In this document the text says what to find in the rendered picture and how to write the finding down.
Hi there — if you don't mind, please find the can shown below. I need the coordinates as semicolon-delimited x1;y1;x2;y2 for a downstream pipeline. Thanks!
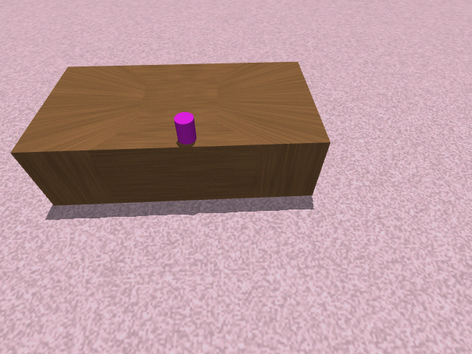
174;112;196;145

